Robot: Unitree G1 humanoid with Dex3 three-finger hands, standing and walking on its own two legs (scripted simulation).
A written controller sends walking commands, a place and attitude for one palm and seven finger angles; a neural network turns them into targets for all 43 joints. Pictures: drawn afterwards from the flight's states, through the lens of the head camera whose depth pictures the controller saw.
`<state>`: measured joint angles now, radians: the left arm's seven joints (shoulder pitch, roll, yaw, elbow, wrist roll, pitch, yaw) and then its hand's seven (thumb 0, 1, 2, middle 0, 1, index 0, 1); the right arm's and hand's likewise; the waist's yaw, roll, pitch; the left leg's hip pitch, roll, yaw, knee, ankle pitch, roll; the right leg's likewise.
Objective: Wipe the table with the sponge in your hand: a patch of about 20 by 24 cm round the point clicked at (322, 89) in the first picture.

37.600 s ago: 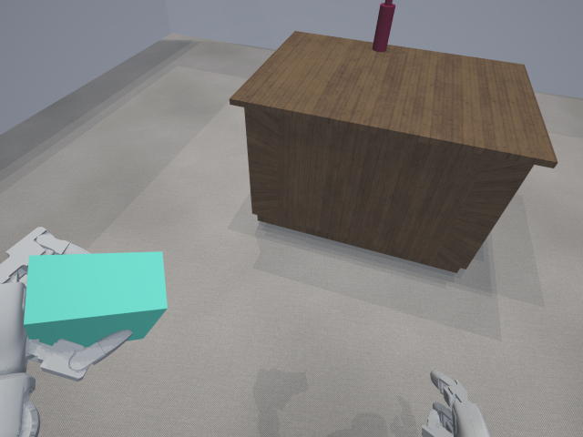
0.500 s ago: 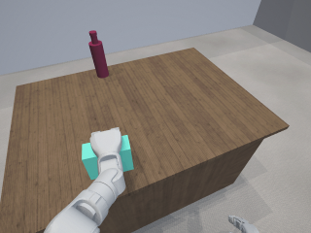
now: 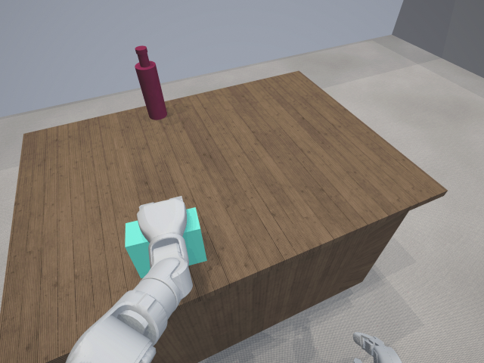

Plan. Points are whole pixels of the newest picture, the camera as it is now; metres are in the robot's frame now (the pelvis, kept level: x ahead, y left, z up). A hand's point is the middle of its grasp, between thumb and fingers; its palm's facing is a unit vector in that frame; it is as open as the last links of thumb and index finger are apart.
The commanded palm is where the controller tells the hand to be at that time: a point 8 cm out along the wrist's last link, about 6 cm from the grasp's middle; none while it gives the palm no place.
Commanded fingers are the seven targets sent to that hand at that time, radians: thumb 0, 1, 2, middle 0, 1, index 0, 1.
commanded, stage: slide back across to the middle lane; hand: left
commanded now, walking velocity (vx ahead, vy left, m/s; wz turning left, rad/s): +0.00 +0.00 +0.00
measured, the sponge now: (169, 248) +0.35 +0.18 -0.05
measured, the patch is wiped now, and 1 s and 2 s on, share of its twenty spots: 1.00 1.00 1.00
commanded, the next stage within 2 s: wipe forward along the middle lane in 0.50 s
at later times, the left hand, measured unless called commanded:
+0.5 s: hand (147, 248) +0.32 +0.21 -0.01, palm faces -0.08 -0.09 -0.99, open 10.1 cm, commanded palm +0.28 +0.21 +0.04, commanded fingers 0.00 0.10 1.30 -1.20 -1.60 -1.20 -1.60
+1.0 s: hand (129, 239) +0.34 +0.25 -0.01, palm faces -0.12 -0.03 -0.99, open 10.1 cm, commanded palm +0.33 +0.25 +0.02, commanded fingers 0.00 0.10 1.30 -1.20 -1.60 -1.20 -1.60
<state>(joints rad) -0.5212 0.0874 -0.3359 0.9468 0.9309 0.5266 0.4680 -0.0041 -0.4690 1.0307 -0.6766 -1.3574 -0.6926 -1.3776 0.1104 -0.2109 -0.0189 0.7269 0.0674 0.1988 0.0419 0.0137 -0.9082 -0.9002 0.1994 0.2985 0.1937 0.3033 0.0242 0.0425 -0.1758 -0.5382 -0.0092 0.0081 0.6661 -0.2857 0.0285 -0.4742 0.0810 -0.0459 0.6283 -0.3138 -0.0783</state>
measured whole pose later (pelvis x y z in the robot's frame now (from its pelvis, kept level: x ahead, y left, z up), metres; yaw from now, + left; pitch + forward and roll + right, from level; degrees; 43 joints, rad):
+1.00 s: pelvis -0.01 -0.01 +0.00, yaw +0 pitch +9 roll -1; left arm -0.46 0.30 -0.13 0.87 1.00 0.32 0.33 -0.02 -0.50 1.03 -0.72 -1.32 -0.73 -1.34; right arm 0.15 -0.24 -0.01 0.72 0.07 0.12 -0.03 0.01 -0.91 -0.90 0.20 0.30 0.20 0.30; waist 0.02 0.06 -0.14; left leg -0.57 0.00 0.00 0.69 -0.28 0.02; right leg -0.51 0.09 -0.05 0.66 -0.31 -0.09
